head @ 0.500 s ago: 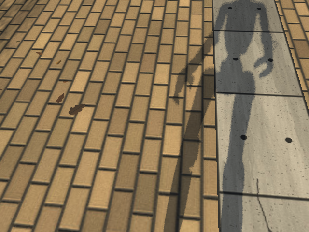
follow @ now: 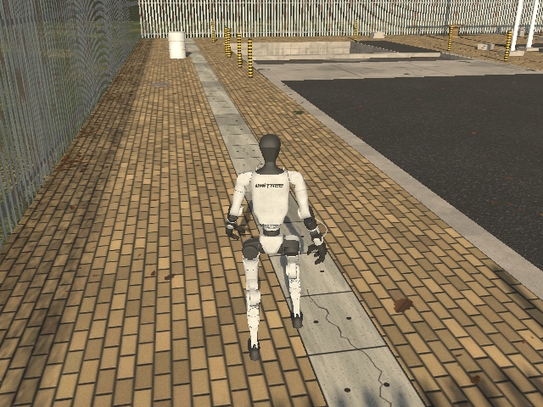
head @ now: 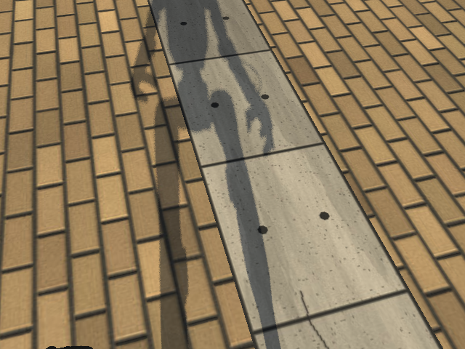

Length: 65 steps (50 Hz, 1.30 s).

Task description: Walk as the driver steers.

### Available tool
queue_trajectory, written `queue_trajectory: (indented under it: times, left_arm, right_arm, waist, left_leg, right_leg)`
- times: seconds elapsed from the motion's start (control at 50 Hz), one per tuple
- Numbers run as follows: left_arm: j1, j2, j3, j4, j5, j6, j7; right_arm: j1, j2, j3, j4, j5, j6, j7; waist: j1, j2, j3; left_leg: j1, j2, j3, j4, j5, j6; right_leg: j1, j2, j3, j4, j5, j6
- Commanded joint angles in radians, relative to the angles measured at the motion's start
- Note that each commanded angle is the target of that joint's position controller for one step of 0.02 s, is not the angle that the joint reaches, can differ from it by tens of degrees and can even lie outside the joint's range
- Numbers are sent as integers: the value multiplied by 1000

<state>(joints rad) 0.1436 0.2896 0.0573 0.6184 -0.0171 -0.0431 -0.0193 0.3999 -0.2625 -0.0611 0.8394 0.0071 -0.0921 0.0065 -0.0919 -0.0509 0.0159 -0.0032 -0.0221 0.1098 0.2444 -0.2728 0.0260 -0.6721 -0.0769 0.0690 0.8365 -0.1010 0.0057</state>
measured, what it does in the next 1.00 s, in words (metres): walks ahead, turning left: right foot, then left foot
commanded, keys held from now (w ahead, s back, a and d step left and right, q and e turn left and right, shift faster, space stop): w+q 0.84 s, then w+e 0.16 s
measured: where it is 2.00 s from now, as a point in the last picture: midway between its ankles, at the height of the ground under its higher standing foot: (146, 173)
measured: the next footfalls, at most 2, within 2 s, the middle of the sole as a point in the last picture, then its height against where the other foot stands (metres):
right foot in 0.16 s outside the picture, level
left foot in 0.68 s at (160, 344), level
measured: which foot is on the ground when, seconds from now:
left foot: down 0.00-0.18, up 0.20-0.66, down 0.68-1.00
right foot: up 0.00-0.14, down 0.16-0.70, up 0.72-1.00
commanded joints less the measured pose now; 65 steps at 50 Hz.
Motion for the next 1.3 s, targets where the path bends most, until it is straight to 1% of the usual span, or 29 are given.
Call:
queue_trajectory:
  times: [0.02, 0.1, 0.14, 0.16, 0.18, 0.2, 0.22, 0.26, 0.3, 0.38, 0.48, 0.6, 0.64, 0.68, 0.7, 0.72, 0.74, 0.76, 0.78, 0.82, 0.88, 0.98, 1.12, 1.18, 1.22, 1.24, 1.26, 1.28, 1.3]
  left_arm:
    - [-153, 3, -16, -107, 2, -33, -21]
    - [-170, 62, 5, -127, -7, -49, -35]
    - [36, 128, 44, -72, -1, -48, -22]
    - [203, 175, 65, -34, 8, -41, -6]
    - [306, 275, 83, -18, 40, -33, 8]
    - [313, 214, 65, -24, 43, -32, 7]
    - [247, 151, 43, -13, 31, -33, 4]
    - [134, 85, 24, 7, 18, -40, -1]
    - [66, 52, 22, 21, 28, -61, -6]
    - [45, 73, 38, 68, 31, -89, 2]
    - [86, 128, 54, 104, 26, -75, 23]
    - [152, 185, 75, 146, -7, -35, 28]
    - [139, 217, 83, 143, -16, -19, 31]
    - [131, 194, 69, 133, -19, -8, 35]
    - [179, 79, 33, 97, 25, -17, 36]
    - [198, 42, 8, 53, 22, -53, 28]
    - [71, 146, 30, 35, -17, -78, 18]
    - [30, 146, 28, 18, -30, -93, 15]
    - [32, 133, 25, 32, -7, -98, 25]
    - [58, 144, 36, 44, 22, -83, 27]
    - [85, 101, 24, 65, 29, -53, 21]
    - [-63, 59, -1, 43, 11, -50, 8]
    - [-179, 69, -6, -4, -7, -61, -36]
    - [-109, 91, 5, -4, -1, -59, -49]
    - [107, 158, 44, 45, 5, -51, -38]
    - [256, 226, 64, 63, 5, -44, -27]
    - [282, 293, 76, 64, -5, -49, -30]
    - [313, 185, 53, 68, -14, -46, -26]
    - [256, 163, 44, 56, -5, -43, -18]
  right_arm:
    - [-26, -175, -32, -43, 20, -6, -4]
    - [12, -220, -38, -11, 28, 19, -6]
    - [-9, -233, -37, -9, 28, 28, -11]
    - [-18, -198, -22, -26, 15, 24, -13]
    - [73, -59, 18, -68, -3, 13, -8]
    - [84, -99, 14, -51, 20, -2, -6]
    - [3, -172, -14, -75, 48, -1, -4]
    - [-78, -149, -13, -93, 32, 7, -10]
    - [-32, -116, -16, -74, 27, 37, -11]
    - [-86, -83, -13, -101, 21, 70, -15]
    - [-247, -60, 4, -156, 15, 54, 19]
    - [-381, -86, 1, -240, 14, 58, 52]
    - [-316, -123, -21, -245, 13, 66, 53]
    - [-19, -225, -82, -173, 20, 77, 33]
    - [48, -334, -108, -156, 27, 84, 12]
    - [8, -364, -99, -208, 18, 61, 23]
    - [-2, -266, -73, -210, 14, 43, 34]
    - [-31, -228, -62, -201, 13, 31, 34]
    - [-98, -199, -53, -206, 15, 27, 31]
    - [-172, -155, -37, -233, -2, 25, 21]
    - [-163, -154, -33, -215, -3, 17, 5]
    - [-107, -166, -25, -164, -5, 12, -10]
    - [-45, -191, -31, -88, -5, 20, -8]
    - [-74, -212, -39, -88, -5, 36, -20]
    - [-106, -216, -36, -104, -7, 53, -32]
    - [-88, -185, -20, -128, -25, 49, -42]
    - [47, -65, 17, -153, -38, 23, -21]
    - [-40, -144, 9, -148, -12, -8, -4]
    - [-148, -183, -1, -188, 24, -29, 8]
  waist:
    - [3, 104, 85]
    - [47, 138, 62]
    - [180, 150, -79]
    - [258, 141, -202]
    - [219, -106, -383]
    - [232, -162, -491]
    - [218, -108, -297]
    - [151, -46, -103]
    - [88, -73, -55]
    - [66, -22, 23]
    - [119, 14, 67]
    - [149, 17, 93]
    - [96, -16, 17]
    - [-63, 17, -148]
    - [-24, 244, -208]
    - [32, 311, -382]
    - [-32, 158, -323]
    - [-10, 140, -196]
    - [39, 58, -122]
    - [97, 94, -80]
    - [111, 88, -73]
    - [38, 121, -9]
    - [-7, 98, 71]
    - [44, 125, 11]
    - [164, 114, -132]
    - [215, 16, -248]
    - [123, -233, -354]
    - [197, -126, -378]
    - [206, -76, -223]
  left_leg:
    - [-50, 249, -153, -110, 319, 165]
    - [44, 291, -185, -20, 533, 139]
    - [3, 243, -137, 223, 792, 97]
    - [-180, 198, -121, 448, 632, 59]
    - [-546, 50, -89, 849, 29, -8]
    - [-638, 2, -246, 1021, -306, -15]
    - [-731, 55, -252, 1076, -247, -13]
    - [-709, 132, -205, 1007, -94, -15]
    - [-595, 168, -214, 966, -7, -24]
    - [-640, 175, -229, 875, 90, -46]
    - [-644, 155, -165, 567, 315, -36]
    - [-668, 118, -81, 404, 188, 33]
    - [-531, 44, -16, 402, 84, 74]
    - [-91, -44, -12, 327, 126, 143]
    - [201, 176, -399, 291, 125, 243]
    - [387, 357, -968, 99, -102, 425]
    - [363, 349, -904, 24, -125, 362]
    - [243, 315, -755, 28, -69, 324]
    - [97, 267, -638, 38, 42, 285]
    - [-76, 209, -519, 11, 227, 263]
    - [-150, 189, -395, -22, 414, 268]
    - [-158, 142, -236, -62, 365, 192]
    - [69, 255, -203, -43, 363, 172]
    - [132, 259, -153, 86, 730, 136]
    - [76, 199, -81, 395, 996, 89]
    - [-147, 160, -53, 694, 722, 49]
    - [-591, -64, -102, 1048, -184, -29]
    - [-723, -41, -245, 1131, -270, -17]
    - [-791, 12, -246, 1115, -183, -1]
  right_leg:
    - [6, 5, -72, -167, 77, -4]
    - [125, 54, -76, -299, 14, -50]
    - [449, 105, -110, -357, 44, -100]
    - [751, 16, -33, -306, 62, -138]
    - [1129, -282, 383, -318, -76, -252]
    - [1110, -365, 662, -476, -182, -304]
    - [979, -322, 509, -508, -218, -260]
    - [711, -235, 265, -571, -120, -216]
    - [556, -187, 128, -649, -41, -202]
    - [493, -186, -31, -721, 95, -207]
    - [551, -171, -182, -735, 128, -185]
    - [748, -227, -249, -638, 270, -150]
    - [777, -219, -279, -472, 616, -126]
    - [608, -149, -325, -45, 645, -63]
    - [249, -45, -319, 312, -39, 0]
    - [-21, 133, -72, 558, -530, 31]
    - [-131, 75, 37, 582, -455, 12]
    - [-156, 36, 22, 518, -364, -11]
    - [-102, -10, 21, 429, -289, -14]
    - [24, -46, 27, 323, -206, -2]
    - [59, -46, -15, 216, -126, 39]
    - [65, -34, -50, -112, 201, 44]
    - [-36, 9, -46, -286, 162, -36]
    - [68, 67, -93, -296, 27, -86]
    - [375, 144, -145, -325, 35, -137]
    - [676, -5, 79, -310, 90, -203]
    - [1032, -238, 624, -391, -98, -404]
    - [1080, -237, 740, -511, -277, -383]
    - [966, -213, 603, -539, -269, -338]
